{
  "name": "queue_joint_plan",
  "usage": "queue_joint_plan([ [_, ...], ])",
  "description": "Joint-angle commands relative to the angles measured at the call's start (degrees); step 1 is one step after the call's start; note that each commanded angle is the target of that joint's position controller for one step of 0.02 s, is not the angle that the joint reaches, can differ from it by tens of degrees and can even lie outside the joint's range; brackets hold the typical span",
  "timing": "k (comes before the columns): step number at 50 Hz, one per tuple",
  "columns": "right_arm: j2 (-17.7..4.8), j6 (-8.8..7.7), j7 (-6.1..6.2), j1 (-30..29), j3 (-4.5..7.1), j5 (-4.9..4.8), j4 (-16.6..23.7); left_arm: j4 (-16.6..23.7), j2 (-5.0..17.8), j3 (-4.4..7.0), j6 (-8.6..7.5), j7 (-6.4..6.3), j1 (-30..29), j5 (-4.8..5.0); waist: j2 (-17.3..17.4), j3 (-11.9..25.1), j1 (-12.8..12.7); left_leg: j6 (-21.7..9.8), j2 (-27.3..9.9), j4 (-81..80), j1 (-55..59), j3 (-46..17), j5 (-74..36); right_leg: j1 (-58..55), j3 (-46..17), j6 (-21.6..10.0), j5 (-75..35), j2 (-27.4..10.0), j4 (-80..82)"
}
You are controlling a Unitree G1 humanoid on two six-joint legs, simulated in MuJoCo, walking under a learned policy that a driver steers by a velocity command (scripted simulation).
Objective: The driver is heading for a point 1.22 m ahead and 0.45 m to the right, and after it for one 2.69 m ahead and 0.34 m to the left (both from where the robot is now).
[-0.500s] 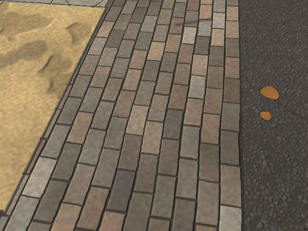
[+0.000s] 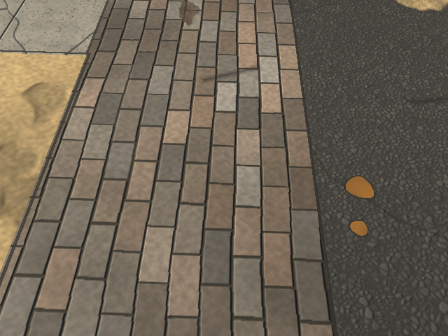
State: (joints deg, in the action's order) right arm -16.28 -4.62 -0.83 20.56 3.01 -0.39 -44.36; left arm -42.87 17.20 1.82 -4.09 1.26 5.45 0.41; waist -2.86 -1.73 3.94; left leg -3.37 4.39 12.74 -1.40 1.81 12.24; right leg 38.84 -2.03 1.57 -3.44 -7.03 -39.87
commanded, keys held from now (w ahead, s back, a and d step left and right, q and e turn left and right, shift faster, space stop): w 0.52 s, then w+e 0.48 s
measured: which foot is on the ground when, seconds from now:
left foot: down 0.00-0.18, up 0.20-0.68, down 0.70-1.00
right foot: up 0.00-0.14, down 0.16-0.72, up 0.74-1.00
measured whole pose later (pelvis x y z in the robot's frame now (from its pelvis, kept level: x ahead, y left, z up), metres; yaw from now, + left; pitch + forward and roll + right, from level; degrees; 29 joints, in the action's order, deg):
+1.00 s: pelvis +0.56 -0.01 +0.00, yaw -12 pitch +0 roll +2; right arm -15.5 -5.7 -0.3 16.4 3.9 0.8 -49.7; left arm -43.4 17.8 4.1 -1.1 0.3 11.2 1.4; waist -2.6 -2.1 2.8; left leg -1.6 1.2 14.6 -3.0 10.2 11.8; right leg 39.0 -3.2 0.4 5.4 -6.9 -52.8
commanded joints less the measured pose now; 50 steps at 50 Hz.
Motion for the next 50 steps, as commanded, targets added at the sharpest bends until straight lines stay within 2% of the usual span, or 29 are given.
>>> queue_joint_plan([
  [1, -10.36, -0.44, 0.49, 0.3, 2.6, -0.6, 1.88, 4.89, 3.05, 0.29, -1.1, 0.93, -5.86, 0.41, 5.45, -3.28, 0.12, -8.7, -16.07, -4.93, -4.1, -6.93, -11.04, -3.85, 0.82, -0.88, -3.93, 1.71, 6.27],
  [4, -10.87, 0.55, 0.9, 1.45, 2.93, -0.93, 0.18, 6.19, 4.38, 0.69, -1.36, 1.75, -7.27, 0.24, 5.76, -3.04, -0.54, -7.42, -18.91, -1.07, 3.0, -8.04, -15.1, -2.74, 0.29, -3.2, 1.97, 2.44, 9.67],
  [6, -11.51, 1.27, 1.2, 0.8, 3.13, -0.84, -0.31, 5.62, 5.69, 1.28, -1.47, 1.82, -3.88, 0.15, 7.15, -0.57, -2.76, -6.09, -18.83, 3.92, 5.56, -7.73, -25.94, -8.31, 2.14, -4.85, 6.87, 4.4, 10.67],
  [7, -11.44, 1.7, 1.33, -0.16, 3.0, -0.68, -0.33, 4.05, 7.18, 2.24, -1.47, 1.49, 2.05, 0.05, 7.06, 3.31, -6.21, -4.86, -16.72, 11.46, 4.99, -5.92, -35.3, -16.85, 4.26, -6.31, 7.09, 6.49, 11.93],
  [8, -9.53, 1.95, 1.57, 0.33, 2.13, -0.06, 0.01, 1.65, 10.06, 3.58, -1.33, 0.89, 11.23, -0.05, 5.72, 10.28, -10.04, -2.94, -13.51, 23.66, -0.6, -3.52, -34.32, -31.3, 2.97, -8.37, 5.18, 4.95, 10.2],
  [9, -4.01, 1.15, 1.24, 7.04, 0.23, 0.65, 1.74, 0.98, 16.1, 4.89, -1.11, 0.44, 17.96, -1.13, -5.34, 20.49, -8.86, 0.97, -6.77, 46.17, -21.39, -1.18, -13.21, -55.16, -18.71, -16.39, 8.66, -9.92, 9.06],
  [10, -2.69, 0.06, 0.95, 7.99, -0.37, -0.04, 0.8, -0.06, 13.67, 4.43, -0.78, 0.74, 20.41, -0.06, -13.73, 25.87, -9.41, 2.82, 0.14, 58.69, -34.15, -6.47, 20.19, -62.34, -40.47, -21.41, 20.81, -15.53, 20.34],
  [11, -8.79, -0.79, 0.53, 2.6, 1.15, -1.61, 1.74, 0.43, 10.08, 3.19, -0.76, 0.69, 17.43, 0.46, -7.6, 17.92, -10.4, 2.0, -3.62, 63.31, -40.67, -9.96, 19.19, -57.23, -36.38, -18.42, 28.54, -14.1, 22.94],
  [12, -9.33, -1.22, 0.41, -2.53, 1.22, -2.32, 3.37, 1.09, 8.52, 2.71, -0.65, 0.46, 13.64, 0.17, -4.03, 10.97, -9.43, 1.26, -6.66, 61.94, -42.05, -7.87, 14.38, -49.4, -28.66, -16.33, 27.3, -12.16, 23.84],
  [13, -8.67, -1.22, 0.61, -5.25, 1.1, -1.47, 3.93, 1.32, 7.2, 2.25, -0.7, 0.48, 10.28, -0.31, -0.31, 5.66, -7.75, 1.33, -9.08, 58.25, -40.74, -6.38, 9.93, -40.93, -22.62, -15.47, 21.43, -9.94, 25.46],
  [14, -8.2, -0.81, 0.79, -5.15, 1.38, -0.62, 3.76, 1.64, 5.71, 1.83, -1.05, 0.52, 8.25, -0.93, -0.91, 3.89, -5.84, 1.47, -11.07, 54.56, -37.5, -6.77, 6.54, -35.56, -18.76, -14.84, 16.1, -8.04, 26.84],
  [15, -7.2, -0.26, 0.79, -3.67, 1.29, -0.41, 3.16, 1.74, 5.23, 1.7, -1.26, 0.58, 7.26, -1.25, -1.88, 3.59, -4.48, 1.85, -11.76, 53.19, -34.18, -6.82, 4.64, -32.32, -16.31, -14.75, 12.79, -6.73, 28.34],
  [18, -4.92, 1.06, 1.12, -3.12, 0.85, 0.0, 2.73, 0.48, 6.22, 2.08, -2.19, 0.49, 7.77, -0.6, -1.24, 2.4, -3.17, 3.52, -12.35, 48.49, -33.38, -5.8, 1.32, -28.82, -10.43, -16.07, 4.89, -5.79, 31.59],
  [21, -4.12, 0.94, 1.15, -8.9, 0.52, 0.35, 4.34, -0.98, 7.39, 2.44, -1.93, -0.23, 9.72, -0.43, 0.03, 0.42, -4.52, 4.8, -12.6, 38.6, -36.86, -5.3, -7.68, -30.35, -6.02, -15.31, 0.98, -4.55, 32.93],
  [24, -2.63, 0.16, 0.45, -14.74, -0.09, 0.1, 5.53, -2.13, 8.18, 2.55, -1.39, -0.74, 11.91, 0.02, -0.01, -0.79, -6.72, 4.73, -10.98, 27.21, -34.7, -3.55, -16.4, -31.1, -2.11, -13.42, 1.0, -2.66, 33.23],
  [27, -2.46, -0.42, -0.42, -20.67, -0.33, -0.31, 7.25, -4.13, 8.96, 2.76, -0.67, -0.9, 16.01, 0.53, 0.33, -2.32, -9.13, 4.45, -9.48, 20.93, -33.99, -2.75, -18.43, -34.19, -2.69, -13.38, 2.26, -3.98, 32.19],
  [29, -2.95, -0.88, -1.07, -23.41, -0.2, -0.45, 8.53, -5.22, 9.09, 2.89, 0.18, -1.1, 17.81, 0.77, 0.23, -3.12, -9.32, 3.86, -8.58, 17.96, -35.1, -3.42, -16.0, -37.93, -4.6, -13.3, 1.03, -5.61, 29.87],
  [32, -5.0, -1.62, -1.62, -21.65, 0.5, -0.38, 8.39, -5.6, 10.24, 3.53, 1.09, -1.76, 17.29, 1.01, -1.22, -1.82, -6.8, 2.33, -7.36, 14.78, -30.75, -4.08, -10.63, -41.27, -7.56, -11.99, -2.99, -7.47, 25.24],
  [33, -6.08, -1.83, -1.5, -18.38, 1.04, -0.33, 7.54, -5.44, 10.69, 3.7, 1.3, -1.88, 16.26, 1.02, -1.85, -0.01, -4.63, 1.49, -6.23, 13.78, -25.29, -3.07, -8.96, -40.87, -7.52, -11.31, -8.47, -6.89, 21.74],
  [34, -8.18, -1.96, -1.07, -11.17, 2.23, -0.2, 5.38, -5.21, 9.87, 3.34, 1.45, -1.9, 15.43, 0.78, -1.15, 4.68, -0.8, -0.05, -5.28, 12.23, -14.19, -1.84, -9.65, -38.48, -5.67, -9.81, -13.76, -4.01, 13.72],
  [35, -11.41, -1.92, -0.43, -1.42, 3.41, 0.68, 3.5, -3.94, 6.87, 2.16, 1.29, -1.85, 14.97, -0.14, 1.17, 13.29, 3.41, -3.08, -11.53, 15.84, 2.92, -7.15, -10.8, -29.43, -3.64, -7.75, -6.45, -0.71, -0.38],
  [36, -16.95, -1.27, 0.0, 4.05, 4.89, 1.45, 2.44, -2.34, 0.3, 0.25, 0.31, -1.63, 21.94, -0.05, 14.88, 22.53, 1.63, -11.14, -26.51, 13.98, 25.56, -30.56, -2.33, -6.59, 1.23, -3.21, 19.15, 8.39, -22.11],
  [37, -12.08, -0.98, -0.1, 4.54, 3.64, 0.92, 2.55, -3.03, 3.45, 0.83, -0.5, -1.49, 21.14, 1.1, 17.15, 24.69, 2.84, -12.64, -28.76, 6.82, 24.91, -41.92, 5.71, 0.37, -5.28, -2.95, 37.08, 8.6, -30.55],
  [38, -8.74, -0.91, 0.08, 0.64, 2.54, 0.48, 2.65, -1.88, 8.14, 2.36, -0.66, -1.43, 16.48, 2.47, 12.85, 14.84, 2.61, -9.78, -26.84, 5.23, 17.5, -33.36, 8.73, 4.54, -5.86, -3.26, 33.57, 5.46, -33.74],
  [40, -5.14, -0.99, 0.06, -6.31, 1.47, 0.38, 2.57, -0.81, 7.31, 2.67, -0.19, -1.68, 11.96, 1.68, 8.82, 5.39, -0.44, -7.35, -22.5, 1.39, 3.09, -20.84, 2.53, 2.54, -3.76, -2.92, 25.12, 1.25, -30.01],
  [41, -3.92, -1.39, 0.01, -8.53, 1.15, 0.76, 2.41, -1.07, 6.39, 2.98, 0.59, -1.7, 12.79, 1.44, 9.96, 3.29, -2.33, -6.55, -20.66, -0.78, -1.98, -16.05, -0.69, -0.6, -4.2, -2.66, 22.28, -0.35, -27.77],
  [43, -4.05, -2.11, -0.05, -10.72, 1.48, 1.05, 1.71, -1.13, 3.73, 2.72, 2.11, -1.56, 14.07, 1.52, 9.76, 1.6, -4.18, -6.92, -19.73, -3.89, -7.24, -10.15, -6.0, -3.82, -3.52, -1.87, 19.7, -1.18, -26.54],
  [45, -5.34, -2.63, 0.16, -11.01, 2.02, 1.22, 0.71, 0.16, 2.94, 2.73, 2.97, -1.68, 12.58, 1.2, 8.03, 0.17, -4.79, -7.55, -19.82, -5.44, -8.33, -5.69, -10.55, -2.08, -3.76, -1.14, 16.18, -1.57, -23.88],
  [50, -7.9, -1.98, 1.12, -9.55, 2.76, 1.03, -1.03, 3.07, 1.44, 2.09, 2.35, -0.12, 4.96, 0.87, 5.76, -1.69, -2.51, -6.44, -18.09, -6.1, -5.6, 4.14, -15.05, -2.17, -0.67, -1.34, 2.38, -0.69, -6.86],
])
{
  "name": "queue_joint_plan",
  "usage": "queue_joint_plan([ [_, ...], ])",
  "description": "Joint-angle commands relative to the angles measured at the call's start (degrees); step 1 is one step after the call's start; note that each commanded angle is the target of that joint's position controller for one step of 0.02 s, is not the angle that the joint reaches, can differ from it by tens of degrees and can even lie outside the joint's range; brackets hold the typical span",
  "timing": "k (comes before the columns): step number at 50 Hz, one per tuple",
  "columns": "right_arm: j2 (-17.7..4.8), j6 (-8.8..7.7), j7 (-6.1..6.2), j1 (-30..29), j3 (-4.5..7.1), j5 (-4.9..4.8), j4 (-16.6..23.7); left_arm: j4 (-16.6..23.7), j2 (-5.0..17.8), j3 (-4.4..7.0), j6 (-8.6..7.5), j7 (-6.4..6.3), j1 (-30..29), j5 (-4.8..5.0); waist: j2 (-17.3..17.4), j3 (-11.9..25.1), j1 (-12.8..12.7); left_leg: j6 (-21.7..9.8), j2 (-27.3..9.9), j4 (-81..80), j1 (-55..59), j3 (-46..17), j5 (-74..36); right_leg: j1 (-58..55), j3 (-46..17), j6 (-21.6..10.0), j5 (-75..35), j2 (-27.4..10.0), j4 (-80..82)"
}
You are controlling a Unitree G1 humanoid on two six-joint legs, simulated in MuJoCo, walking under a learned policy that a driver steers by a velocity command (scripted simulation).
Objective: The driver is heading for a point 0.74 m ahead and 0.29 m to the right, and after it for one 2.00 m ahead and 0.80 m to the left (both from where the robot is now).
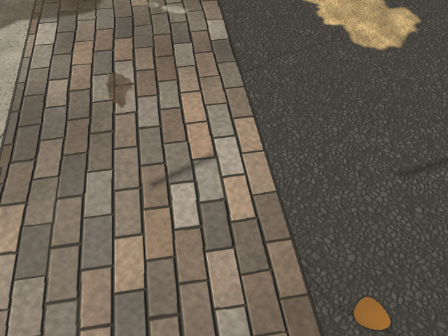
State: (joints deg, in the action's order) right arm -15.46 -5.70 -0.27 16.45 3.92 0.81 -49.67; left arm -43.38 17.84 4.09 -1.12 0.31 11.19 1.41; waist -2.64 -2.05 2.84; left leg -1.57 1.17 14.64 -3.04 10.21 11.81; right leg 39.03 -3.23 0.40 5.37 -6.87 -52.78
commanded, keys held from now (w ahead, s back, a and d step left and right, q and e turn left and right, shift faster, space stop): w+e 1.00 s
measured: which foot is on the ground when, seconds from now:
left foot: down 0.00-0.20, up 0.22-0.68, down 0.70-1.00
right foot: up 0.00-0.18, down 0.20-0.72, up 0.74-1.00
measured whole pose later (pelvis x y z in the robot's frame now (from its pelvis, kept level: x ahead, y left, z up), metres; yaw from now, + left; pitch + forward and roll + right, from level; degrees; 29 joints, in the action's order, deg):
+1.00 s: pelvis +0.55 -0.12 +0.00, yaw -35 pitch +1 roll +2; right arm -15.7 -5.6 -0.5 16.9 3.9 0.3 -48.3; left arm -36.6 18.2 4.5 -0.5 0.1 11.8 1.5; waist -2.7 -2.3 3.5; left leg -1.7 1.7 16.4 -5.2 7.4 12.2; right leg 38.8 -3.9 0.3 10.8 -5.6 -56.9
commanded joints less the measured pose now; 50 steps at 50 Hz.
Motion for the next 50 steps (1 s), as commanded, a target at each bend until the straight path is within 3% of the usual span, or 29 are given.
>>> queue_joint_plan([
  [1, -9.34, -0.64, 0.7, -4.49, 2.03, -0.38, 3.9, 4.42, 0.42, -0.4, -0.73, 1.27, -3.04, -0.2, 5.01, -1.94, -0.46, -8.15, -15.31, -8.04, -2.99, -3.23, -14.66, -2.6, 1.79, -0.49, -7.49, -0.52, 8.7],
  [5, -11.28, 0.93, 0.82, -1.4, 2.84, -1.67, 2.21, 7.71, 1.19, -0.34, -0.51, 2.46, -8.55, -0.22, 4.65, -3.61, 0.96, -6.98, -17.95, -5.4, 5.13, -1.02, -17.71, -0.66, 3.98, -2.64, -4.11, 0.41, 14.83],
  [7, -12.59, 1.83, 0.93, -1.73, 3.3, -2.31, 2.06, 8.79, 2.42, 0.27, -0.27, 2.82, -8.24, -0.38, 5.62, -2.51, -0.46, -5.79, -18.54, -0.46, 8.2, 0.49, -29.57, -3.27, 6.29, -4.57, 1.24, 2.59, 16.04],
  [8, -13.47, 2.23, 1.05, -2.22, 3.59, -2.64, 2.23, 8.78, 3.55, 0.9, -0.02, 2.81, -6.2, -0.45, 6.68, -0.45, -2.05, -5.12, -18.35, 4.21, 9.0, 1.32, -39.31, -7.18, 8.1, -5.78, 4.36, 4.64, 15.86],
  [9, -13.9, 2.73, 1.1, -2.94, 3.73, -2.94, 2.43, 7.75, 5.29, 2.01, 0.21, 2.68, -0.81, -0.32, 6.92, 2.82, -5.39, -4.28, -17.44, 12.55, 8.31, 2.41, -46.79, -14.4, 9.76, -7.32, 5.95, 7.23, 16.63],
  [10, -12.95, 3.0, 1.16, -3.57, 3.3, -3.03, 2.71, 5.24, 8.26, 3.87, 0.43, 2.07, 8.55, -0.1, 5.51, 7.63, -10.46, -2.38, -14.99, 25.11, 3.27, 4.0, -46.24, -27.9, 10.14, -9.44, 2.92, 10.12, 19.95],
  [11, -9.42, 2.6, 1.19, -1.85, 1.92, -1.03, 3.79, 3.45, 13.79, 5.82, 1.09, 0.77, 16.63, 0.26, -3.2, 12.62, -12.55, 0.59, -11.8, 43.95, -11.74, 4.33, -24.05, -44.7, -3.52, -13.09, 1.98, 2.38, 21.37],
  [12, -2.25, 0.98, 0.54, 2.5, -0.34, 0.48, 6.87, 4.93, 18.3, 5.8, 0.16, 0.91, 12.78, 0.34, -14.72, 17.88, -4.91, 3.55, 0.74, 61.05, -34.85, -4.91, 23.03, -58.84, -37.31, -23.71, 15.63, -9.77, 30.27],
  [13, -7.88, -0.96, -0.2, -4.2, 0.49, -1.85, 7.25, 6.42, 12.79, 4.21, -1.0, 1.57, 13.4, 0.1, -6.14, 20.41, -9.6, 2.28, -0.7, 65.24, -40.59, -15.44, 22.32, -59.57, -42.94, -23.13, 20.35, -11.92, 36.97],
  [14, -9.68, -2.01, -0.55, -8.25, 0.99, -3.57, 8.78, 5.98, 10.17, 3.36, -1.94, 1.75, 11.45, -0.35, -3.78, 12.43, -9.31, 0.83, -3.01, 63.41, -44.47, -14.86, 16.46, -54.13, -35.37, -20.62, 16.33, -10.72, 37.61],
  [15, -8.92, -2.56, -0.14, -8.49, 0.76, -2.68, 8.38, 6.24, 8.86, 2.92, -2.37, 1.69, 8.25, -0.28, 0.99, 8.3, -6.83, 0.24, -5.59, 58.67, -42.05, -14.92, 11.48, -46.35, -28.6, -18.65, 9.93, -8.15, 37.06],
  [16, -9.1, -2.55, 0.29, -8.13, 1.08, -1.16, 7.71, 6.92, 7.19, 2.42, -2.43, 1.47, 4.66, -0.57, 1.89, 5.9, -4.59, 0.6, -7.23, 53.66, -38.1, -15.03, 8.32, -39.46, -23.28, -17.28, 3.28, -5.91, 37.3],
  [17, -9.37, -1.94, 0.22, -6.91, 1.35, -0.82, 7.36, 7.94, 6.0, 1.9, -2.48, 1.15, 2.78, -1.28, 0.61, 5.51, -2.88, 0.93, -8.23, 51.47, -34.37, -15.56, 6.14, -35.39, -20.58, -16.89, -1.15, -4.52, 38.37],
  [18, -9.11, -1.29, 0.15, -6.36, 1.44, -0.62, 7.37, 8.29, 6.0, 1.85, -2.57, 0.91, 2.29, -1.38, 0.23, 5.35, -2.25, 1.71, -8.17, 49.41, -32.67, -15.31, 5.05, -33.19, -19.39, -17.11, -4.24, -3.88, 39.36],
  [21, -6.88, 0.06, 0.34, -8.82, 0.93, 0.17, 8.31, 7.67, 7.65, 2.29, -2.82, -0.23, 4.32, -0.77, 1.12, 3.59, -2.4, 4.57, -6.97, 41.04, -32.64, -13.76, -0.44, -28.9, -14.32, -17.19, -10.36, -1.92, 40.6],
  [26, -4.62, -0.28, -0.39, -18.72, -0.24, -0.51, 11.24, 6.05, 8.44, 2.63, -2.12, -1.38, 8.11, -0.35, -1.53, 1.04, -6.16, 5.83, -3.1, 20.68, -28.71, -13.25, -16.53, -25.77, -11.32, -13.17, -2.71, 1.69, 39.93],
  [30, -6.38, -1.17, -1.29, -21.86, 0.16, -1.2, 12.91, 4.4, 7.95, 2.71, -1.59, -1.53, 10.92, 0.1, -2.32, 0.68, -7.14, 4.48, -1.81, 14.35, -26.7, -14.95, -16.47, -29.89, -16.27, -12.18, 0.24, -0.37, 35.76],
  [33, -8.32, -1.99, -1.55, -18.73, 1.03, -1.34, 12.44, 4.28, 7.87, 2.89, -0.91, -1.9, 10.19, -0.06, -4.72, 1.34, -5.07, 2.31, -1.36, 12.52, -22.68, -15.05, -9.24, -33.31, -20.48, -11.07, -2.65, -1.82, 30.64],
  [34, -9.08, -2.29, -1.32, -14.41, 1.63, -1.21, 11.26, 4.58, 7.13, 2.64, -0.69, -1.86, 9.23, -0.11, -5.19, 2.96, -2.69, 1.02, -0.86, 10.47, -16.8, -13.81, -8.95, -32.83, -20.33, -10.06, -5.55, -0.43, 27.26],
  [35, -10.93, -2.62, -0.96, -8.04, 2.51, -0.5, 10.11, 5.16, 4.84, 1.76, -0.74, -1.61, 8.76, -0.41, -3.91, 8.16, 0.47, -1.34, -3.81, 10.43, -5.63, -15.52, -8.95, -30.19, -17.87, -8.21, -7.0, 2.8, 18.34],
  [36, -14.17, -2.45, -0.44, 1.01, 3.25, 0.05, 9.38, 6.34, 1.63, 0.47, -0.82, -1.54, 9.87, -1.63, 3.71, 17.18, 3.27, -4.58, -14.09, 11.66, 10.1, -26.29, -5.12, -21.88, -12.35, -5.77, 5.15, 7.2, 1.73],
  [37, -17.21, -1.64, -0.98, 3.96, 3.99, 0.3, 7.24, 7.96, -0.39, -0.18, -1.34, -1.47, 18.13, 0.69, 24.88, 21.56, -1.41, -13.36, -24.97, 4.57, 24.35, -54.49, 9.82, -1.12, -7.38, -2.54, 30.0, 13.22, -15.0],
  [38, -10.91, -1.4, -1.21, 1.49, 2.6, -1.1, 8.62, 5.9, 6.11, 0.85, -1.26, -1.72, 16.74, 1.23, 15.97, 16.0, 0.06, -11.66, -24.35, 2.18, 20.79, -54.71, 20.85, 4.77, -9.01, -1.78, 26.95, 8.23, -21.46],
  [39, -7.78, -0.96, -0.86, -0.94, 1.76, -1.2, 9.18, 6.59, 8.76, 1.64, -0.99, -1.62, 10.23, 0.74, 10.59, 9.17, 1.53, -9.16, -21.92, 1.72, 13.76, -44.42, 17.93, 5.83, -7.13, -1.48, 21.48, 6.41, -22.09],
  [40, -7.14, -0.59, -0.76, -3.53, 1.34, -0.59, 9.39, 7.04, 8.15, 1.68, -0.77, -1.69, 7.39, 0.19, 6.58, 5.58, 0.54, -8.08, -19.58, 0.87, 6.94, -37.27, 9.87, 3.68, -5.54, -1.14, 17.52, 4.4, -20.81],
  [41, -6.09, -0.39, -0.61, -4.85, 1.04, -0.33, 8.85, 7.74, 7.36, 1.82, -0.8, -1.47, 5.37, -0.37, 6.35, 2.71, -0.2, -8.02, -17.64, -0.27, 2.18, -32.24, 3.73, 2.7, -5.46, -1.04, 15.0, 2.85, -18.08],
  [43, -5.57, -0.75, -0.3, -5.26, 0.86, -0.1, 8.01, 8.1, 4.97, 1.6, -0.35, -0.82, 6.11, 0.34, 8.99, 2.04, -1.69, -7.73, -15.5, -2.92, -2.19, -25.18, -1.68, -0.93, -4.31, -1.07, 12.83, 0.83, -15.13],
  [47, -8.11, -1.21, -0.12, -4.31, 1.73, -0.64, 6.2, 10.29, 2.44, 0.81, 0.23, -0.51, 2.59, 0.0, 7.15, 0.63, -1.62, -9.81, -16.51, -5.98, -2.16, -17.45, -10.11, 2.79, -2.96, 0.02, 8.09, -0.45, -8.17],
  [50, -9.27, -0.71, 0.01, -4.54, 1.93, -0.67, 5.64, 10.87, 1.96, 0.45, -0.27, 0.36, -0.32, 0.05, 6.37, 0.26, -0.81, -8.83, -15.18, -6.29, -0.77, -10.6, -15.24, 2.01, -1.22, 0.03, -0.83, -0.23, 0.76],
])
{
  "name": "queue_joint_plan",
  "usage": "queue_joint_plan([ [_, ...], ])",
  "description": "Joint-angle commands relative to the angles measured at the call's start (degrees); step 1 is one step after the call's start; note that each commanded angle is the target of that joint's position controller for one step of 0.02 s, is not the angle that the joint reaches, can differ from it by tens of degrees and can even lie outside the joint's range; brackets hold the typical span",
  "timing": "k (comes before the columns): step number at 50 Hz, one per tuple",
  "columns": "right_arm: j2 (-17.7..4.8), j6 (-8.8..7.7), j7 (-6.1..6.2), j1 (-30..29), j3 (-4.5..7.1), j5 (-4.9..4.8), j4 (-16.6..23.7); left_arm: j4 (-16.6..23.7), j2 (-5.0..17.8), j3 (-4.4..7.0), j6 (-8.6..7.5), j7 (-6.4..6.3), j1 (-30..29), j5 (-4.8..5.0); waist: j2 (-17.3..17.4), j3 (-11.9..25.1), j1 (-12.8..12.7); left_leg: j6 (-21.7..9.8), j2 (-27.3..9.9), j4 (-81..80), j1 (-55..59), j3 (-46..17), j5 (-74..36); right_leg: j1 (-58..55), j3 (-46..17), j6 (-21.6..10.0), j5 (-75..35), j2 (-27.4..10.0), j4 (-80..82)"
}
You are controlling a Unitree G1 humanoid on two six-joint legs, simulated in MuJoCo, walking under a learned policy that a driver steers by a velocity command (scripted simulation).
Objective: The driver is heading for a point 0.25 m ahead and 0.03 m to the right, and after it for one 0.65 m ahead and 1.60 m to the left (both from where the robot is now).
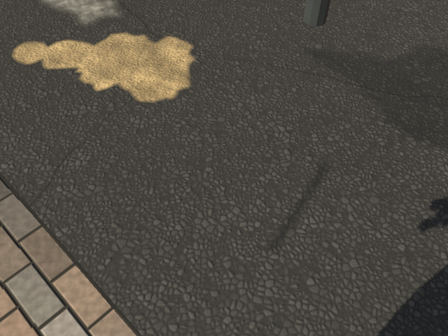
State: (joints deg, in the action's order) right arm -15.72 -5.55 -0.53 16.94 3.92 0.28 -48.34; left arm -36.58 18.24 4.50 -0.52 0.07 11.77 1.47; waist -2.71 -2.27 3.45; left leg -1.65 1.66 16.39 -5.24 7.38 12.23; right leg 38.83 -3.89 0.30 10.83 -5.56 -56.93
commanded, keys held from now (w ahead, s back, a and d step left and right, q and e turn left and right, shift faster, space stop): w+q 1.00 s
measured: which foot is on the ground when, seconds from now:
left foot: down 0.00-0.22, up 0.24-0.72, down 0.74-1.00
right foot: up 0.00-0.20, down 0.22-0.76, up 0.78-1.00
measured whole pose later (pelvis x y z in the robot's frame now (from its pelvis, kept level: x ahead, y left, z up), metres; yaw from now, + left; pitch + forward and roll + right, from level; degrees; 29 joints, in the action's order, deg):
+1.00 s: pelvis +0.53 +0.05 +0.00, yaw +25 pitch +2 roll -1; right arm -15.7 -2.8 -0.6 17.9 4.0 -0.8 -43.8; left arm -40.7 17.3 3.9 -5.4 -0.6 5.1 -0.6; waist -1.5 -2.9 2.9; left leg -5.5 5.7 20.5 -11.5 -4.5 10.1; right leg 36.4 -4.8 3.0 10.9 -6.0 -52.1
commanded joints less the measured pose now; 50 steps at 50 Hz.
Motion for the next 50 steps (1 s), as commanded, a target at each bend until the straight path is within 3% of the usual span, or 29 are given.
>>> queue_joint_plan([
  [1, -9.08, -0.72, 0.21, -3.81, 1.81, -0.32, 3.69, 4.49, 0.59, -0.42, -1.25, 0.88, -3.13, -0.25, 5.82, 0.08, -0.39, -8.55, -14.93, -8.13, 0.73, -6.35, -16.39, 0.3, 0.15, -0.22, -8.57, -0.97, 8.96],
  [4, -10.33, 0.11, -0.18, 0.39, 1.72, -1.54, 1.31, 6.31, -0.92, -1.33, -2.15, 1.77, -9.32, -0.47, 5.02, -2.06, 1.24, -8.88, -15.12, -8.37, 1.74, -5.46, -16.65, -3.02, 3.38, -1.23, -9.82, 1.01, 18.21],
  [7, -12.34, 1.31, -0.32, 2.49, 2.03, -2.63, -0.44, 7.58, 0.89, -0.9, -2.85, 2.39, -12.18, -0.51, 6.25, -3.04, 0.4, -8.63, -17.7, -5.55, 6.84, -7.85, -22.71, -4.31, 4.51, -2.63, -4.9, 2.25, 23.85],
  [8, -13.04, 1.63, -0.21, 2.31, 2.12, -2.72, -0.77, 7.33, 2.12, -0.39, -3.04, 2.45, -10.75, -0.59, 7.12, -1.84, -1.18, -7.97, -17.91, -2.87, 7.93, -8.04, -28.48, -7.65, 4.86, -3.32, -3.2, 3.3, 25.62],
  [9, -13.58, 1.89, -0.06, 1.66, 2.12, -2.87, -1.04, 6.12, 3.82, 0.51, -3.18, 2.3, -6.27, -0.81, 7.81, 1.26, -4.46, -6.82, -17.01, 2.56, 7.55, -7.1, -36.58, -15.3, 5.91, -4.38, -3.58, 4.91, 27.85],
  [10, -12.69, 2.0, 0.07, 1.32, 1.6, -2.81, -1.24, 3.33, 6.34, 1.97, -3.16, 1.84, 2.36, -1.05, 7.33, 6.69, -9.2, -5.1, -14.4, 12.25, 3.89, -5.13, -40.34, -28.61, 6.94, -5.88, -6.8, 6.27, 29.78],
  [11, -9.46, 1.6, 0.1, 1.18, 0.25, -1.52, -0.13, 1.25, 10.15, 3.34, -2.8, 0.89, 12.14, -1.74, 4.69, 14.66, -13.29, -2.57, -11.6, 27.32, -8.1, -3.98, -26.56, -46.87, -0.69, -8.66, -9.51, -1.6, 26.34],
  [12, -1.65, 0.77, -0.33, 7.86, -2.15, -0.57, 1.58, 1.03, 15.56, 3.97, -2.56, 0.27, 14.14, -2.53, -10.86, 23.65, -9.06, 1.35, -1.88, 48.46, -28.99, -4.71, 15.6, -64.24, -27.38, -17.14, -2.09, -18.36, 30.41],
  [13, -7.43, 0.01, -0.43, 5.18, -0.76, -2.2, 0.34, 1.55, 10.46, 2.77, -2.72, 0.33, 14.52, -2.6, -7.24, 26.46, -11.82, 1.31, -2.14, 56.58, -33.18, -13.83, 21.8, -61.59, -34.73, -17.88, 2.46, -19.19, 36.08],
  [14, -10.0, -0.12, -0.53, 0.75, 0.29, -3.59, 2.24, 0.84, 7.85, 1.74, -3.02, 0.41, 11.28, -2.18, -6.3, 16.33, -11.01, 0.92, -4.72, 58.38, -38.06, -13.32, 18.14, -55.17, -25.11, -15.45, 1.11, -17.01, 37.25],
  [16, -8.73, 0.32, -0.12, -2.35, 0.41, -2.31, 2.59, -0.03, 4.03, 0.69, -3.7, 0.7, 4.89, -1.71, -3.53, 7.49, -7.29, 1.08, -8.64, 53.49, -35.85, -11.87, 9.6, -41.62, -13.13, -12.86, -3.8, -12.28, 40.88],
  [18, -6.7, 2.14, 0.06, 0.65, 0.51, -2.32, 1.46, -0.57, 2.05, 0.43, -4.89, 0.85, 1.32, -2.14, -4.08, 5.21, -3.91, 1.64, -10.12, 51.41, -29.46, -12.5, 4.89, -33.78, -6.74, -12.12, -6.2, -10.47, 45.6],
  [21, -4.27, 3.89, 0.3, -0.85, 0.29, -2.1, 2.28, -2.47, 2.73, 0.99, -6.2, 0.44, -0.12, -2.28, -1.53, 1.56, -2.37, 2.68, -10.41, 47.77, -30.78, -13.13, 0.79, -30.09, -0.14, -12.29, -10.38, -10.61, 49.59],
  [23, -3.96, 4.08, 0.11, -3.51, 0.27, -1.84, 3.34, -3.74, 3.42, 1.34, -6.27, -0.1, 0.64, -2.57, -0.84, 0.06, -2.78, 3.02, -10.26, 42.23, -33.34, -13.59, -4.75, -31.23, 4.07, -11.71, -11.7, -9.98, 50.31],
  [27, -2.67, 3.54, -1.48, -10.46, -0.52, -1.44, 5.51, -5.37, 5.69, 2.03, -5.75, -0.86, 2.21, -2.17, 0.39, -2.06, -5.12, 2.21, -9.07, 28.89, -31.87, -9.75, -14.56, -32.78, 11.23, -10.16, -12.43, -9.06, 51.07],
  [32, -3.48, 3.62, -2.95, -17.2, -0.58, -1.43, 9.33, -8.04, 7.8, 2.98, -3.99, -1.05, 5.76, -0.59, 0.67, -4.03, -6.97, -0.94, -7.69, 21.37, -33.96, -6.11, -9.52, -42.15, 14.52, -8.68, -17.45, -11.71, 47.08],
  [34, -4.84, 3.81, -3.25, -15.85, 0.16, -1.46, 10.13, -8.21, 9.35, 3.38, -3.12, -1.22, 5.09, -0.12, -0.81, -1.68, -5.15, -3.04, -4.69, 20.76, -29.41, -2.97, -3.98, -44.61, 16.02, -7.45, -34.04, -11.88, 40.78],
  [35, -6.13, 4.01, -3.17, -12.4, 0.95, -1.6, 9.74, -8.08, 10.18, 3.56, -2.6, -1.36, 4.48, 0.16, -1.83, 1.06, -2.91, -4.31, -2.28, 21.07, -24.23, -1.06, -1.05, -44.95, 16.77, -6.67, -43.95, -11.48, 34.71],
  [36, -8.3, 4.14, -2.89, -5.01, 2.38, -1.87, 8.09, -7.84, 10.34, 3.46, -2.04, -1.42, 3.36, 0.51, -1.39, 5.02, 1.57, -6.1, 0.64, 18.64, -14.33, 0.33, -1.69, -42.73, 18.29, -5.22, -48.76, -9.83, 24.26],
  [37, -12.36, 4.52, -1.95, 4.55, 4.57, -1.99, 5.48, -7.53, 9.11, 2.83, -2.11, -1.62, 4.01, 0.16, 0.89, 10.16, 5.92, -8.34, 1.75, 16.24, 1.69, -2.55, -4.19, -33.81, 18.97, -2.69, -41.13, -7.4, 9.81],
  [38, -19.64, 4.86, -0.82, 6.95, 6.28, -2.29, 4.99, -4.72, 2.15, 0.77, -3.03, -1.42, 7.57, -2.28, 15.79, 13.38, 2.04, -16.89, -12.62, 13.01, 19.93, -30.12, 0.46, -9.13, 17.97, 1.79, 1.74, 0.94, -12.07],
  [39, -18.8, 3.64, -1.39, 6.21, 5.27, -1.66, 7.63, -3.62, 1.43, -0.36, -5.34, -0.93, 6.5, -1.58, 13.98, 22.94, 1.51, -23.7, -20.62, 2.38, 27.7, -56.42, 9.55, 1.51, 2.69, 2.12, 24.93, 8.43, -22.32],
  [40, -14.15, 2.69, -1.86, 5.34, 3.9, -1.32, 7.37, -2.06, 5.8, 0.7, -6.77, -0.26, -0.58, 0.84, 8.15, 17.71, 3.9, -20.08, -19.92, -0.85, 25.39, -50.6, 8.26, 7.58, -1.51, 0.72, 20.74, 5.24, -23.34],
  [41, -12.32, 2.04, -1.84, 3.2, 3.43, -1.5, 7.23, -1.47, 5.41, 0.46, -7.63, -0.25, -2.37, 1.08, 6.88, 11.53, 2.34, -18.09, -17.73, -0.43, 18.18, -42.62, 4.33, 8.2, -0.98, -0.56, 15.73, 2.84, -19.43],
  [42, -10.22, 1.85, -1.67, -0.79, 2.87, -1.7, 7.78, -2.34, 5.28, 0.61, -7.92, -0.77, -2.13, -0.42, 3.77, 7.77, -0.32, -16.1, -15.18, -0.05, 10.09, -36.22, -1.43, 5.08, -0.97, -0.63, 11.81, 0.46, -14.36],
  [43, -8.11, 1.79, -1.38, -3.65, 2.16, -1.23, 8.7, -2.89, 5.99, 1.12, -7.52, -1.06, -1.32, -1.48, 4.59, 6.1, -2.47, -15.03, -13.16, -0.81, 3.75, -31.66, -7.14, 0.56, -1.21, -0.42, 9.06, -1.0, -10.37],
  [44, -7.58, 1.8, -1.09, -4.86, 1.9, -0.7, 9.58, -3.05, 6.07, 1.33, -6.77, -0.92, -0.5, -1.74, 5.76, 5.79, -3.74, -14.94, -12.15, -2.0, -0.01, -29.99, -10.23, -2.65, -1.31, 0.06, 7.42, -1.43, -8.6],
  [46, -8.44, 1.57, -0.46, -4.45, 2.17, -0.88, 9.76, -2.93, 4.45, 1.04, -5.59, -0.84, -0.23, -2.21, 5.35, 5.4, -4.38, -15.43, -11.09, -3.17, -4.03, -26.81, -16.12, -4.63, -0.18, 1.69, 5.52, -1.04, -4.0],
  [50, -10.21, 1.89, 1.02, -1.39, 2.69, -1.38, 8.99, -0.67, 1.74, -0.14, -5.06, -0.65, -8.04, -2.2, 6.29, 2.68, -1.96, -12.77, -7.58, -3.54, -8.15, -21.79, -14.23, -5.32, 0.82, 3.91, -7.58, 1.52, 12.58],
])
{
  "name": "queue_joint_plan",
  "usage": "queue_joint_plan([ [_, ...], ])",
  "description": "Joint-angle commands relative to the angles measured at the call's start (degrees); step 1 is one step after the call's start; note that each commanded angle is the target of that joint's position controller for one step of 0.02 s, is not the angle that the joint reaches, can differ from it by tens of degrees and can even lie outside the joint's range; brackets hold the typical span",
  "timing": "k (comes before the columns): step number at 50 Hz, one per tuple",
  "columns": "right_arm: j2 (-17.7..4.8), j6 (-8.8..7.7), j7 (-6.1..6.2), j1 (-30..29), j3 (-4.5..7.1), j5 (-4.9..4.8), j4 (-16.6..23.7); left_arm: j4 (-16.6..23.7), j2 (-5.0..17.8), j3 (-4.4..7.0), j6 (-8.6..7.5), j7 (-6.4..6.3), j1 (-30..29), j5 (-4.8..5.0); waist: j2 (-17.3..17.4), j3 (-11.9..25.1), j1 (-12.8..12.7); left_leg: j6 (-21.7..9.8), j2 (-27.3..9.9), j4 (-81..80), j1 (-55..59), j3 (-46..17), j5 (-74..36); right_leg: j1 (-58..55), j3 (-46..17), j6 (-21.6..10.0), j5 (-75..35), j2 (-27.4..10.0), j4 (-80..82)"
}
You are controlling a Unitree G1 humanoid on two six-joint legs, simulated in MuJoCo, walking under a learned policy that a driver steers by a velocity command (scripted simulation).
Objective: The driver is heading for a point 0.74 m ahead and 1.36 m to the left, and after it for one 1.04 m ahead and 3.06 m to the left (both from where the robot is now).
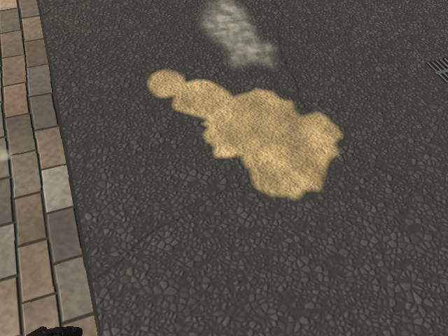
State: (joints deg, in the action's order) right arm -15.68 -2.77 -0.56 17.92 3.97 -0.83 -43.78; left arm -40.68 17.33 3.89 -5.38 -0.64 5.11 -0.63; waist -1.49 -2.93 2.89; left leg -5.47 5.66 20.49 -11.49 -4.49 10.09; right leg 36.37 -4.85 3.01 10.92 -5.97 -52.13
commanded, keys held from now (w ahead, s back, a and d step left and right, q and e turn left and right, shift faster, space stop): w+q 0.72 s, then q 0.28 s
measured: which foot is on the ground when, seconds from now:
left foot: down 0.00-0.24, up 0.26-0.72, down 0.74-1.00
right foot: up 0.00-0.20, down 0.22-0.74, up 0.76-1.00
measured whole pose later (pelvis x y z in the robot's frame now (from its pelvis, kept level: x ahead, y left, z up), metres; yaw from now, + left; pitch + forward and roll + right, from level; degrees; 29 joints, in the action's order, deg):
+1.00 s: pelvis +0.49 +0.09 -0.01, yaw +36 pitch +3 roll -1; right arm -17.6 -0.5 0.0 13.6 4.2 -0.3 -36.7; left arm -41.0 18.9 2.7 -3.1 -1.0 3.8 -0.9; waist -1.5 -5.0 1.8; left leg -5.2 6.0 24.1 -17.4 -4.4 8.6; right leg 37.4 -4.8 5.0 17.5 -4.1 -56.6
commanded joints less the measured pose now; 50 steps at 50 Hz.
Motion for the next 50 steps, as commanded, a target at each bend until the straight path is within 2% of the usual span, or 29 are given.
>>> queue_joint_plan([
  [1, -10.26, -0.68, 1.24, -1.73, 2.66, -0.35, 4.33, 3.88, 2.2, 0.21, -0.36, 0.32, -3.43, 0.09, 5.83, 2.99, -0.49, -8.07, -10.79, -7.41, -2.61, -9.42, -9.64, -4.32, 1.89, 1.3, -11.15, 2.92, 12.23],
  [4, -10.64, -0.16, 1.52, 1.02, 2.8, -0.59, 3.55, 5.13, 2.74, 0.08, -1.0, 1.25, -8.17, 1.01, 6.79, 2.3, 1.54, -7.0, -11.49, -6.26, -2.63, -11.69, -4.49, -7.93, 1.83, 1.23, -16.05, 5.14, 19.83],
  [6, -10.11, 0.18, 1.68, 2.25, 2.73, -0.79, 3.13, 5.49, 4.2, 0.51, -1.49, 1.78, -8.75, 1.25, 7.04, 2.32, 1.43, -6.44, -12.83, -3.27, 0.44, -14.95, -2.46, -8.64, 0.37, 0.37, -14.53, 5.45, 22.85],
  [8, -10.06, 0.44, 1.89, 1.98, 2.84, -0.61, 3.24, 5.25, 5.66, 1.08, -2.02, 2.11, -7.12, 1.33, 8.34, 2.43, 0.07, -5.56, -14.18, 0.13, 2.99, -18.31, -2.77, -10.5, -0.28, -1.13, -10.12, 5.39, 24.13],
  [10, -8.66, 0.7, 1.85, 0.69, 2.45, -0.38, 3.86, 3.22, 7.13, 2.1, -2.56, 1.81, 0.17, 1.13, 9.09, 4.85, -4.02, -3.62, -12.13, 6.43, 2.51, -18.59, -6.45, -20.18, 1.33, -3.6, -7.88, 5.72, 27.1],
  [11, -5.66, 0.55, 1.56, 0.62, 1.31, 0.08, 4.63, 2.24, 9.31, 2.91, -2.85, 1.42, 7.13, 0.15, 6.2, 11.14, -7.33, -1.68, -8.86, 18.06, -1.3, -15.37, -5.08, -32.47, -3.04, -6.54, -6.18, 0.3, 26.19],
  [12, -1.8, 0.21, 1.61, 6.49, 0.16, -0.18, 6.0, 1.4, 14.09, 3.96, -2.59, 1.07, 14.12, -0.95, -6.65, 19.88, -6.59, 2.41, -1.16, 37.38, -17.1, -7.74, 11.49, -52.5, -22.67, -13.4, 1.72, -12.56, 28.04],
  [13, -4.02, -0.18, 1.61, 9.34, 0.02, -1.52, 6.9, -0.33, 13.39, 3.96, -1.88, 1.74, 16.38, 0.13, -18.51, 21.31, -5.61, 3.73, -1.71, 49.62, -30.76, -5.51, 25.09, -56.81, -42.91, -18.19, 18.11, -19.15, 34.59],
  [14, -9.41, 0.03, 1.66, 5.64, 1.33, -1.79, 5.93, 0.86, 8.02, 2.55, -1.65, 1.69, 13.06, 0.78, -9.89, 13.19, -6.85, 4.17, -5.15, 54.37, -34.4, -6.68, 20.06, -50.4, -37.07, -15.95, 24.69, -16.87, 36.53],
  [15, -10.53, 0.38, 1.64, 0.7, 1.73, -1.11, 6.71, 1.18, 5.94, 1.86, -1.12, 1.43, 10.27, 0.64, -5.56, 7.78, -7.06, 4.38, -7.08, 54.46, -34.04, -4.37, 15.33, -43.41, -27.37, -13.63, 18.97, -14.36, 36.63],
  [16, -9.78, 0.56, 1.55, -1.47, 1.8, -0.47, 7.24, 0.99, 4.73, 1.32, -0.83, 1.35, 7.88, 0.28, -3.39, 4.38, -6.0, 4.6, -8.8, 52.2, -32.21, -3.71, 11.83, -37.09, -20.38, -12.82, 11.21, -11.74, 37.71],
  [17, -8.96, 0.75, 1.27, -2.17, 1.98, -0.31, 7.59, 0.55, 3.59, 0.9, -0.79, 1.19, 6.59, 0.01, -4.11, 2.74, -4.88, 4.61, -10.45, 49.59, -30.26, -3.76, 9.48, -33.26, -15.33, -12.26, 5.61, -9.84, 38.85],
  [19, -6.47, 1.36, 0.76, -1.5, 1.66, -0.9, 7.81, -0.34, 3.36, 0.88, -1.18, 1.02, 6.26, 0.11, -5.58, 2.3, -3.94, 4.84, -11.75, 47.1, -27.37, -2.29, 7.39, -29.95, -8.56, -12.18, -0.2, -8.07, 41.26],
  [23, -4.54, 1.79, 0.47, -4.97, 1.03, -0.55, 10.0, -2.22, 6.1, 1.8, -1.57, 0.8, 7.49, 0.29, -2.87, 1.56, -4.17, 6.13, -12.65, 39.46, -30.96, -1.65, 0.95, -31.43, -0.99, -14.02, -9.59, -9.14, 43.62],
  [28, -2.97, 0.9, -1.25, -12.52, 0.14, -0.49, 11.85, -3.79, 8.11, 2.09, -0.53, 0.38, 8.91, 0.63, -1.61, -0.23, -6.91, 5.47, -11.54, 23.69, -27.88, 2.89, -11.44, -33.59, 8.99, -12.07, -15.15, -7.59, 43.68],
  [32, -3.17, 0.88, -2.57, -17.46, 0.07, -0.69, 14.37, -5.52, 10.09, 2.62, 0.79, 0.35, 11.83, 1.68, -1.59, -2.03, -7.81, 3.27, -10.1, 16.86, -26.94, 6.06, -8.42, -39.41, 12.34, -10.89, -21.17, -9.67, 41.41],
  [34, -4.94, 1.13, -2.84, -15.97, 0.95, -0.4, 14.87, -5.59, 11.8, 3.11, 1.52, 0.09, 11.5, 2.25, -3.22, -0.01, -5.57, 1.0, -7.03, 15.52, -21.93, 8.88, -2.68, -41.94, 14.53, -9.77, -38.64, -10.01, 35.38],
  [35, -6.44, 1.41, -2.76, -12.75, 1.76, -0.24, 14.41, -5.5, 12.76, 3.41, 1.93, -0.16, 11.33, 2.55, -4.3, 2.43, -3.28, -0.39, -4.85, 15.43, -16.98, 10.4, 0.28, -42.49, 15.51, -9.23, -48.36, -9.88, 29.5],
  [36, -8.69, 1.65, -2.48, -5.53, 3.12, -0.33, 12.71, -5.31, 13.03, 3.44, 2.36, -0.37, 10.65, 2.79, -3.84, 6.31, 1.13, -2.3, -2.51, 13.0, -7.31, 11.28, -0.48, -40.38, 16.85, -8.17, -52.54, -8.83, 19.63],
  [37, -12.12, 2.08, -1.54, 4.22, 4.99, -0.22, 10.15, -4.74, 11.58, 2.8, 2.33, -0.65, 10.17, 2.49, -1.39, 10.73, 6.23, -4.58, -2.26, 9.48, 8.42, 8.25, -5.66, -31.02, 17.65, -5.67, -45.75, -6.42, 4.95],
  [38, -18.91, 2.18, -0.34, 5.39, 6.02, -0.07, 9.9, -1.76, 3.93, 0.39, 1.54, -0.1, 14.84, -0.79, 14.81, 16.01, 1.23, -12.59, -17.92, 10.88, 30.37, -16.93, -16.11, -5.77, 16.62, -1.71, 5.29, 1.81, -17.02],
  [39, -18.09, 1.26, -0.69, 4.73, 5.15, 0.4, 12.85, -0.62, 4.89, -0.44, -0.31, 0.65, 14.2, -0.32, 14.44, 27.51, 1.59, -21.22, -27.15, 2.64, 36.23, -41.26, -15.75, 3.42, 3.41, -0.63, 27.41, 8.85, -29.61],
  [40, -13.95, 0.62, -1.21, 2.71, 3.8, 0.81, 12.86, 0.56, 9.51, 0.84, -1.04, 1.11, 7.26, 1.92, 7.27, 22.91, 3.81, -17.55, -24.85, 1.55, 31.95, -32.13, -22.28, 6.69, -0.84, -1.33, 22.64, 5.22, -30.39],
  [41, -12.16, 0.2, -1.24, 0.14, 3.28, 0.36, 12.31, 1.57, 8.68, 0.44, -1.3, 0.94, 5.28, 2.16, 4.85, 15.5, 1.76, -15.16, -22.13, 1.93, 23.5, -23.56, -27.67, 6.84, 0.2, -1.76, 18.17, 3.31, -26.08],
  [42, -10.8, 0.22, -1.04, -3.03, 2.95, -0.26, 12.32, 0.6, 8.26, 0.5, -1.03, 0.31, 5.74, 0.96, 0.99, 10.92, -0.72, -12.66, -19.3, 1.57, 15.38, -17.93, -30.0, 4.88, 0.63, -1.21, 15.11, 1.21, -21.48],
  [43, -9.93, 0.42, -0.7, -5.62, 2.62, -0.05, 12.89, 0.38, 8.95, 0.88, -0.3, -0.07, 6.44, 0.24, 1.93, 8.88, -2.71, -11.71, -17.78, 0.3, 8.59, -14.95, -31.83, 1.15, 0.6, -0.73, 13.1, 0.12, -18.33],
  [44, -10.04, 0.62, -0.45, -7.11, 2.5, 0.7, 13.34, 0.28, 8.97, 0.98, 0.63, -0.16, 7.09, 0.16, 3.09, 8.17, -4.13, -11.41, -16.71, -0.97, 3.49, -13.74, -33.63, -2.38, 0.67, -0.24, 11.85, 0.17, -16.96],
  [46, -10.87, 0.64, 0.11, -7.9, 2.77, 1.1, 12.71, -0.2, 6.99, 0.5, 1.86, -0.45, 8.72, -0.15, 3.72, 8.72, -5.42, -11.69, -15.4, -1.32, -1.41, -10.93, -39.07, -5.16, 1.71, 1.36, 9.78, 1.29, -12.48],
  [50, -11.62, 2.11, 1.78, -7.01, 3.02, 0.15, 11.18, 0.99, 4.82, -0.41, 2.71, -0.62, 4.31, -0.38, 5.64, 10.24, -4.28, -9.13, -12.13, 0.77, -3.13, -8.58, -36.11, -6.57, 1.76, 3.04, 1.2, 4.05, 0.03],
])
Velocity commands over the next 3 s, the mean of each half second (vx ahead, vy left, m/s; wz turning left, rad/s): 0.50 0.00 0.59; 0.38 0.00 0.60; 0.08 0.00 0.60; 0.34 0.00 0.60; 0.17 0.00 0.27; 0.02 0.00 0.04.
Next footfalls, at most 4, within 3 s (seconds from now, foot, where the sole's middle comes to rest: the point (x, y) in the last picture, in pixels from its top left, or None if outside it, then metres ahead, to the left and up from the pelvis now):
0.22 right None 0.32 -0.15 -0.78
0.74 left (150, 318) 0.51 0.19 -0.78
1.20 right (179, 246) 0.74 0.11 -0.78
1.62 left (139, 323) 0.50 0.22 -0.78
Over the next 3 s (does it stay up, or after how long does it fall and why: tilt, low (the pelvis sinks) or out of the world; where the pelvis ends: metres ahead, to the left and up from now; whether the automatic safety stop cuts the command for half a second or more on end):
stays up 0.69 0.47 -0.01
